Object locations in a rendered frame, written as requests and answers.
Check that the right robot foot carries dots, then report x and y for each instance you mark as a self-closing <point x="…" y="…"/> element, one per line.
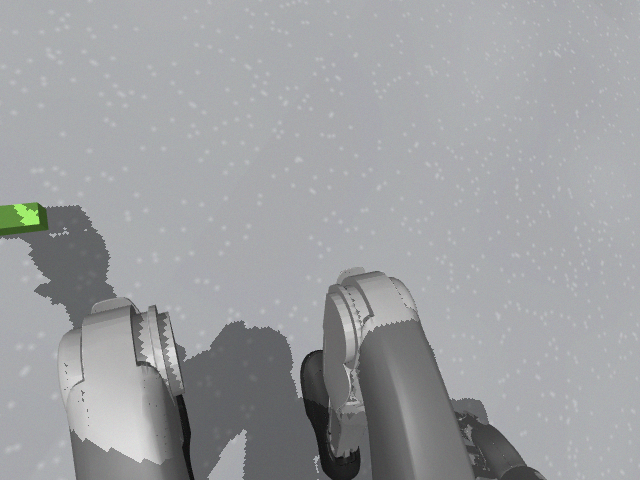
<point x="316" y="402"/>

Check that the small box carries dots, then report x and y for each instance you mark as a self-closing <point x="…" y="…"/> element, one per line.
<point x="22" y="218"/>

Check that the right robot hand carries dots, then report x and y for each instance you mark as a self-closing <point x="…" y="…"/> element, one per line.
<point x="493" y="455"/>

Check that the left robot foot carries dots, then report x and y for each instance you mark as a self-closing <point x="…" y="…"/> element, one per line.
<point x="186" y="434"/>

